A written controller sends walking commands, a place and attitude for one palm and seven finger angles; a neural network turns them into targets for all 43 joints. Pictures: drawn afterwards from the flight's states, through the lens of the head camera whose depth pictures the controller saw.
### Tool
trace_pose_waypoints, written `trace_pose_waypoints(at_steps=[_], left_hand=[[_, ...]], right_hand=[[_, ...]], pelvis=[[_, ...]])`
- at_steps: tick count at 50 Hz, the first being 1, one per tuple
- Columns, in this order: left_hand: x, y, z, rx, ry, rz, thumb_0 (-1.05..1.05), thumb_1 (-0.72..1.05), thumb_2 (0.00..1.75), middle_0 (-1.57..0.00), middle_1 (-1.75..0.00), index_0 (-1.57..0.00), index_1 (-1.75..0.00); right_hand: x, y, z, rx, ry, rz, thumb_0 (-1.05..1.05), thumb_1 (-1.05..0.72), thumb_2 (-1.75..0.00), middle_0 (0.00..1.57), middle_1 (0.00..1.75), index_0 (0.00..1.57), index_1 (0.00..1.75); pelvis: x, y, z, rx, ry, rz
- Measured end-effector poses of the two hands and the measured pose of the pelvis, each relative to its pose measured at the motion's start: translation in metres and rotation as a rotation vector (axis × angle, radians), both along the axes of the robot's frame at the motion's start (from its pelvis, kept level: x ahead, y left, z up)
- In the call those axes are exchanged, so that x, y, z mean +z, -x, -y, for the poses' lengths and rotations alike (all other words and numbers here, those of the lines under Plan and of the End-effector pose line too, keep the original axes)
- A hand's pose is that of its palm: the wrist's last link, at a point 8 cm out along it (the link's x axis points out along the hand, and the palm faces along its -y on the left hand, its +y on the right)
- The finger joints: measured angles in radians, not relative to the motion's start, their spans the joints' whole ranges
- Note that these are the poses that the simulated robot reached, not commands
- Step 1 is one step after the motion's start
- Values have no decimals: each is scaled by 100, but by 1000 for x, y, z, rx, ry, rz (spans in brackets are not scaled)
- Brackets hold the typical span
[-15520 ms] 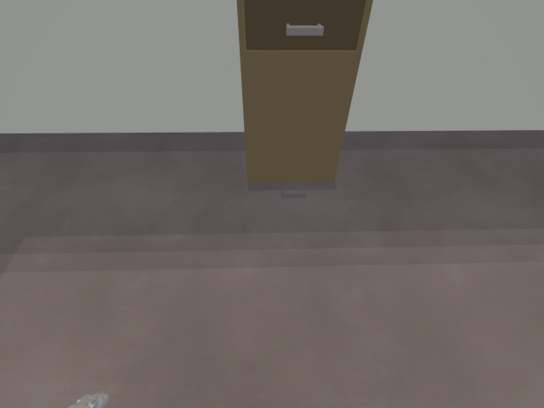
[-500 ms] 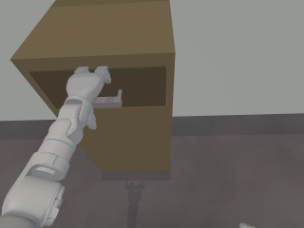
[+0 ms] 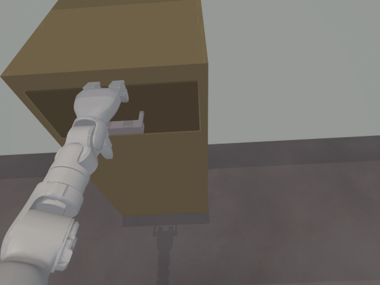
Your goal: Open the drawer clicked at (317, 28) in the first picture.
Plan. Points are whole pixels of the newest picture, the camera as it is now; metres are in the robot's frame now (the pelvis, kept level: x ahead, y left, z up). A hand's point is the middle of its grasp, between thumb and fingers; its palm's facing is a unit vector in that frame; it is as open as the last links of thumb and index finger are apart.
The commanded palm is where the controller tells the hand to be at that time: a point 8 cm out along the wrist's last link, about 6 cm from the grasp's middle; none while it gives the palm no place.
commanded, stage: move the hooked fingers above the handle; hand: left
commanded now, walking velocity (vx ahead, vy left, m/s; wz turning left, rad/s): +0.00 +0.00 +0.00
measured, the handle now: (119, 121) +0.50 +0.20 +0.03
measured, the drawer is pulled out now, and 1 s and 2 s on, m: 0.00 0.00 0.00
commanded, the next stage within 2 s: lower the fingers behind the handle in 0.32 s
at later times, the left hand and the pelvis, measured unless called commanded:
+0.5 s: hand (103, 118) +0.46 +0.21 +0.09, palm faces +0.00 -0.01 -1.00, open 13.7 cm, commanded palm +0.44 +0.22 +0.14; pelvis +0.00 +0.01 +0.00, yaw +0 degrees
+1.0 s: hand (114, 134) +0.45 +0.20 +0.05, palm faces -0.08 -0.02 -1.00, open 13.8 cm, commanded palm +0.43 +0.21 +0.11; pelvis -0.02 +0.01 -0.01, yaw +0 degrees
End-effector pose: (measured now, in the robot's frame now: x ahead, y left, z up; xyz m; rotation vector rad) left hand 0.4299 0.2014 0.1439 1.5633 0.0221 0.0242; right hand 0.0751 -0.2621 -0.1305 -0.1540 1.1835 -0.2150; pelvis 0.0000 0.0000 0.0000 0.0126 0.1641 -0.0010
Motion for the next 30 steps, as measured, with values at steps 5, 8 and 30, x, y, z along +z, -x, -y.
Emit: trace_pose_waypoints(at_steps=[5,8,30], left_hand=[[-1,1,1,-21,6,-14,0,-49,31,-32,-121,-32,-120],[0,1,1,-34,11,-2,0,-49,31,-32,-121,-32,-120],[-2,-6,-12,-12,5,10,0,-49,31,-34,-125,-34,-123]], right_hand=[[3,-4,2,7,15,21,1,-90,-90,20,30,20,30],[4,-6,2,9,20,28,1,-90,-90,20,30,20,30],[0,14,-6,7,20,-36,1,-90,-90,20,30,20,30]], pelvis=[[0,2,0,2,0,1],[0,3,0,2,0,0],[-3,3,-7,7,5,-23]])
